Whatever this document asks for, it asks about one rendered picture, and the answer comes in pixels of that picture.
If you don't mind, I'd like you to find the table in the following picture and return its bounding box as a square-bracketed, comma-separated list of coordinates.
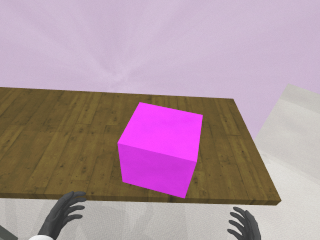
[0, 87, 282, 240]

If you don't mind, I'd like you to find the carton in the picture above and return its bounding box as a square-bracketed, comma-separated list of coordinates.
[117, 102, 203, 198]

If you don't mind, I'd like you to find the right robot hand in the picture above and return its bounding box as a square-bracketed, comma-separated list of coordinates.
[227, 206, 261, 240]

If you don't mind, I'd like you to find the left robot hand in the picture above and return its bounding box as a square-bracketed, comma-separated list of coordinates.
[37, 191, 87, 240]

